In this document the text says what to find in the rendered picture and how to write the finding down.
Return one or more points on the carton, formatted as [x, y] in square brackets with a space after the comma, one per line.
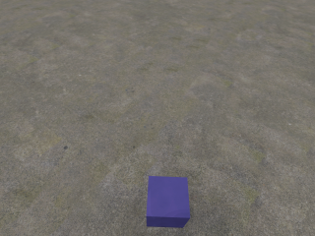
[167, 202]

